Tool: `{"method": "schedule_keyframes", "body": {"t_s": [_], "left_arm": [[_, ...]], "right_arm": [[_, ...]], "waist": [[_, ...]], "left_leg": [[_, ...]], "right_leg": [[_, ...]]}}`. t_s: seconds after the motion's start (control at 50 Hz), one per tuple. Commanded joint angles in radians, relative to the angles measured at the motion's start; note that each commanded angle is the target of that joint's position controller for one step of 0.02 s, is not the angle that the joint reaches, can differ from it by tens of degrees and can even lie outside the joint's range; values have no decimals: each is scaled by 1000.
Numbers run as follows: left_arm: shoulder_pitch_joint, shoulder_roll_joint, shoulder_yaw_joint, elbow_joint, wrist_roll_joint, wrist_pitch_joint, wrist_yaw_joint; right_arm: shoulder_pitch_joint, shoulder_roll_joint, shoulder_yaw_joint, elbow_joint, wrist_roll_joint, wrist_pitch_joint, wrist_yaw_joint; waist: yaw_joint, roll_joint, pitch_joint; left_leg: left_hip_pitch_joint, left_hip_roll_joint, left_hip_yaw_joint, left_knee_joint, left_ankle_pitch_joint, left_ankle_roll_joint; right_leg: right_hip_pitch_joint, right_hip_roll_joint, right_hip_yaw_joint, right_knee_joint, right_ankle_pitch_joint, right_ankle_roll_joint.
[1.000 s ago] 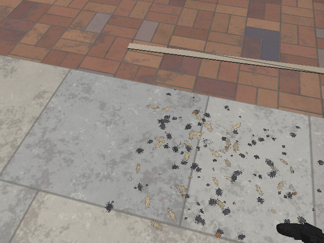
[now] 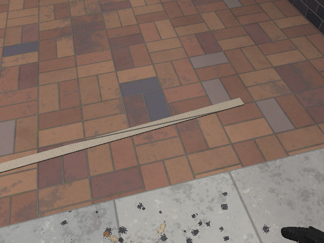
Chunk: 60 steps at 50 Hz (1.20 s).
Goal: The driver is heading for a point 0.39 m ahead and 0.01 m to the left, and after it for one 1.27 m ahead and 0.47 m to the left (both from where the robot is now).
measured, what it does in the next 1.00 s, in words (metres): walks ahead, turning left: left foot, then right foot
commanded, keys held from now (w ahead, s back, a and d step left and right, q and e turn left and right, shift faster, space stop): w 0.28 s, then q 0.72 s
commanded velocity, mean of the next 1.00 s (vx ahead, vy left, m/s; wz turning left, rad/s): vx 0.25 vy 0.00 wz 0.24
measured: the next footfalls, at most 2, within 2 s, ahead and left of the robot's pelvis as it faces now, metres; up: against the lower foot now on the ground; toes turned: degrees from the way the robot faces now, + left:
left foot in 0.02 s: +0.18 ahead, +0.12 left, +0.00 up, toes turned -1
right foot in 0.50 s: +0.45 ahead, -0.11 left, +0.00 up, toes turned +4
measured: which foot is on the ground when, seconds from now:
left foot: up 0.00-0.00, down 0.02-0.50, up 0.52-0.88, down 0.90-1.00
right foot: down 0.00-0.02, up 0.04-0.48, down 0.50-0.90, up 0.92-1.00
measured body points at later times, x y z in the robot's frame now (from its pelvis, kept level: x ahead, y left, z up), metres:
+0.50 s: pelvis +0.27 +0.00 +0.00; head +0.30 +0.00 +0.45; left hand +0.51 +0.23 -0.07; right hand +0.26 -0.28 -0.13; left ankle +0.14 +0.12 -0.73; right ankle +0.41 -0.11 -0.73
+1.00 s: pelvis +0.32 +0.03 +0.00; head +0.34 +0.07 +0.45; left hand +0.38 +0.35 -0.12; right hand +0.53 -0.21 -0.08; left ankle +0.31 +0.12 -0.73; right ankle +0.39 -0.11 -0.67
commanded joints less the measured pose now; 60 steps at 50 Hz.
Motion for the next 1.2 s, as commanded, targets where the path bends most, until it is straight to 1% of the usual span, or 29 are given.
{"method": "schedule_keyframes", "body": {"t_s": [0.02,0.04,0.06,0.08,0.1,0.14,0.16,0.2,0.32,0.42,0.48,0.5,0.52,0.54,0.56,0.6,0.64,0.72,0.8,0.86,0.88,0.9,0.92,0.94,0.96,1.0,1.02,1.06,1.2], "left_arm": [[-18,114,23,-50,7,-1,3],[65,60,3,-66,11,-8,3],[140,33,-10,-59,-5,-20,2],[52,124,7,-61,-19,-25,0],[-49,145,12,-84,-18,-28,-1],[-119,124,13,-102,5,-34,-4],[-102,107,13,-98,6,-33,-7],[-81,72,6,-90,5,-26,-8],[-263,22,-17,-142,20,-38,-12],[-352,44,-6,-165,19,-57,-31],[-214,110,21,-125,34,-63,-22],[-122,168,35,-115,50,-65,-11],[-70,219,42,-123,70,-47,0],[-58,166,30,-134,46,-26,-5],[-103,125,20,-141,32,-9,-4],[-217,73,1,-131,21,8,3],[-300,94,9,-120,42,12,2],[-349,111,21,-101,40,4,12],[-341,145,32,-72,23,20,19],[-346,159,37,-49,-1,36,17],[-321,138,34,-33,-6,42,17],[-270,98,27,-10,0,50,13],[-244,50,12,-36,45,55,7],[-366,95,27,-74,39,51,19],[-381,118,36,-74,18,52,25],[-325,126,48,-30,23,58,41],[-309,126,51,-24,30,58,43],[-296,110,49,-22,22,50,37],[-342,83,29,-37,9,33,17]], "right_arm": [[161,-184,-67,-25,-11,-27,-8],[307,-261,-87,-7,-26,-27,-11],[381,-252,-90,37,-7,-16,3],[354,-170,-66,33,19,-11,3],[283,-139,-55,21,15,-3,-2],[202,-104,-38,11,-7,6,-6],[192,-94,-33,12,-14,4,-8],[199,-98,-33,25,-5,-1,-10],[251,-150,-43,68,10,16,-28],[334,-169,-49,108,22,55,-45],[269,-175,-55,80,26,67,-55],[267,-131,-42,51,10,62,-54],[409,-32,-13,50,-5,56,-49],[480,-95,-17,64,15,59,-45],[416,-167,-43,61,33,74,-48],[324,-149,-51,42,27,117,-64],[342,-113,-51,32,20,161,-78],[304,-85,-48,-7,6,173,-71],[238,-109,-52,-48,6,176,-45],[257,-119,-63,-51,4,178,-31],[279,-133,-72,-42,-1,177,-32],[300,-182,-88,-44,-7,174,-41],[278,-288,-104,-87,-4,172,-62],[286,-305,-103,-106,-42,150,-51],[249,-280,-97,-105,-46,127,-45],[147,-211,-80,-121,-6,114,-53],[124,-195,-72,-129,1,116,-60],[139,-175,-63,-136,-4,119,-70],[167,-212,-83,-153,2,139,-79]], "waist": [[-138,-131,-138],[-151,41,-307],[-140,271,-362],[-168,150,-236],[-164,72,-113],[-119,21,-7],[-97,44,-10],[-82,63,-18],[-121,25,24],[-138,50,-7],[-45,55,-80],[-15,-18,-192],[-51,-265,-340],[-34,-312,-494],[-28,-214,-400],[-66,-150,-198],[-115,-195,-109],[-123,-178,-111],[-104,-171,-124],[-130,-154,-109],[-133,-122,-101],[-124,21,-58],[-71,327,-23],[-150,260,-49],[-129,168,-38],[-80,91,-49],[-68,97,-61],[-64,89,-102],[-104,118,-95]], "left_leg": [[338,46,-25,-6,-15,97],[709,245,-324,13,-66,220],[867,370,-701,-140,-323,313],[796,354,-687,-185,-517,274],[664,321,-549,-203,-490,236],[456,246,-383,-253,-293,218],[409,220,-335,-273,-223,213],[374,201,-261,-303,-117,225],[337,142,-83,-311,226,198],[410,145,-116,-169,313,154],[398,112,-152,22,309,92],[284,45,-124,207,133,50],[-16,-75,-55,549,-523,-20],[-80,-66,-101,733,-771,-37],[-135,-22,-96,803,-698,-53],[-164,37,-46,771,-583,-85],[-26,49,-9,706,-501,-101],[76,70,16,516,-379,-75],[144,71,41,363,-322,-38],[241,39,89,171,-257,12],[298,14,86,98,-222,41],[345,76,-50,-53,-95,93],[427,322,-412,-124,174,230],[314,371,-515,-191,90,348],[304,317,-433,-200,0,309],[315,238,-328,-173,-57,206],[303,218,-300,-163,-2,197],[330,195,-280,-147,73,201],[357,174,-363,-116,-1,222]], "right_leg": [[-71,-199,99,231,678,-82],[-352,-83,16,564,425,-16],[-615,12,-7,802,-165,31],[-731,-47,38,890,-141,25],[-760,-94,-5,883,-51,22],[-704,-166,-49,774,72,25],[-654,-186,-55,738,103,29],[-626,-199,-79,676,120,44],[-583,-175,-134,295,391,83],[-466,-91,-122,107,490,72],[-249,-94,-118,-5,561,18],[-20,-214,-41,49,874,-33],[316,-509,205,141,1278,-191],[354,-582,329,123,1153,-267],[251,-519,255,68,938,-239],[4,-424,110,-22,641,-185],[-242,-372,2,-122,465,-170],[-304,-382,-109,-157,437,-181],[-256,-420,-140,-147,390,-171],[-247,-412,-181,-71,295,-109],[-277,-379,-213,-3,216,-61],[-362,-301,-291,172,94,23],[-622,-141,-363,497,-236,137],[-670,-81,-173,671,-276,127],[-679,-102,-123,730,-181,107],[-677,-125,-100,720,-25,98],[-647,-117,-103,737,20,107],[-612,-98,-100,731,69,119],[-505,-69,-77,381,70,146]]}}
Keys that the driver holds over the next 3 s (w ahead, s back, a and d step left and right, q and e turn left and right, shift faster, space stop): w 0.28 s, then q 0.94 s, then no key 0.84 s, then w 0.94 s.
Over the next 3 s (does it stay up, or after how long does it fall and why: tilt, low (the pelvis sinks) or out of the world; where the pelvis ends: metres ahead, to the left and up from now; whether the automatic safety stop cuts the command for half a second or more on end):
stays up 0.64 0.25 0.01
